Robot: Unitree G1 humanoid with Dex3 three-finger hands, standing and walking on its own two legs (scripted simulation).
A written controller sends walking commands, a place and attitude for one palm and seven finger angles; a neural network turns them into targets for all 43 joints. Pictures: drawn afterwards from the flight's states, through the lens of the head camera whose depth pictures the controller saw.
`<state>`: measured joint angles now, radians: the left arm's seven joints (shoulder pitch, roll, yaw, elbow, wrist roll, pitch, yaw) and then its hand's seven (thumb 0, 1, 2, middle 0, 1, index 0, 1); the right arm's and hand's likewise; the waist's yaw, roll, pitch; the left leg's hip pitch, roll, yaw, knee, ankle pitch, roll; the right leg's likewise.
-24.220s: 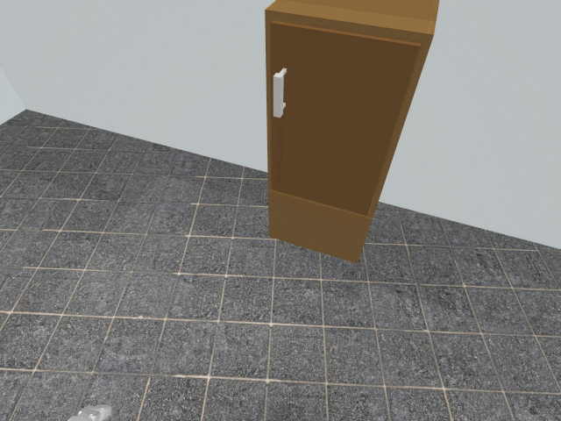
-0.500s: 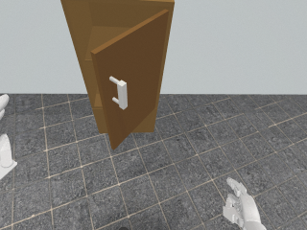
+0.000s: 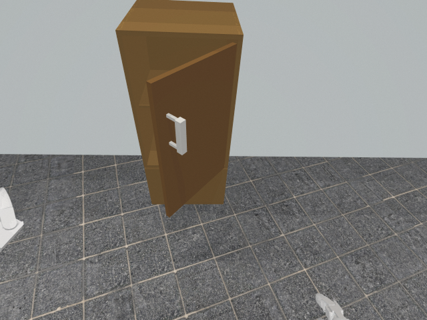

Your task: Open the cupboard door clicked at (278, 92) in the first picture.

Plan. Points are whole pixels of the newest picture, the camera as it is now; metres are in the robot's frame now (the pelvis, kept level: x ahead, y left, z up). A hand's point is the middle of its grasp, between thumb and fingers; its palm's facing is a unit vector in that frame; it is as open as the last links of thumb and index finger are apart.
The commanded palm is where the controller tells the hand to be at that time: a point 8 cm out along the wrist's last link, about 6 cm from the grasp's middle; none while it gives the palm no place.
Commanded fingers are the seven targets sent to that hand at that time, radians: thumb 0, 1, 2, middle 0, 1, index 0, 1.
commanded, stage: stop stepping back and stand still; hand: left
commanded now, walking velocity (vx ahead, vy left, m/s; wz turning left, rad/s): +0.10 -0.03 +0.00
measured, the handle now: (176, 133) +0.62 +0.12 -0.01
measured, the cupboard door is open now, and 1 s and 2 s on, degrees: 49 49 49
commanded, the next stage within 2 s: let the arm hang, fingers relaxed in 0.10 s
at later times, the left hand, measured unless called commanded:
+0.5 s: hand out of the picture +0.06 +0.17 -0.16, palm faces +0.09 -0.98 -0.17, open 7.0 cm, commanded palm none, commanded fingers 0.00 0.90 0.90 -0.20 -0.30 -0.20 -0.30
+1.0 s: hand out of the picture -0.02 +0.21 -0.16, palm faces +0.07 -0.97 -0.22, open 7.3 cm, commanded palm none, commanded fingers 0.00 0.90 0.90 -0.20 -0.30 -0.20 -0.30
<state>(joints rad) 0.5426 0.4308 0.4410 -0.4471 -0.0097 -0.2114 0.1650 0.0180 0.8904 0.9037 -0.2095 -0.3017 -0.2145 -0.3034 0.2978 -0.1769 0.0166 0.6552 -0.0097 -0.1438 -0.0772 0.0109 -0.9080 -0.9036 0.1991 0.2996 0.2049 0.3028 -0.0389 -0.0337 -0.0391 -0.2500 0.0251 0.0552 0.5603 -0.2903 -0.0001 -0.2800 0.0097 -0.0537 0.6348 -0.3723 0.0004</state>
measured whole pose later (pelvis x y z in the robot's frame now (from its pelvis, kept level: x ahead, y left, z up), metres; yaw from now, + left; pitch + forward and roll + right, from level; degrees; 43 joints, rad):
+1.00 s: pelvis -0.02 +0.02 +0.01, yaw +3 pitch -2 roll +0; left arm 0.25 0.19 0.00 1.15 0.01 0.00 0.02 0.01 0.91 0.90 -0.20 -0.30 -0.20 -0.30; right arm 0.26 -0.16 0.00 1.15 -0.02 0.01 -0.02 0.00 -0.91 -0.90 0.20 0.30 0.20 0.30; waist -0.01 0.01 0.04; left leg -0.19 -0.02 0.00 0.39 -0.16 0.03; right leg -0.16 0.02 0.01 0.39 -0.20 -0.01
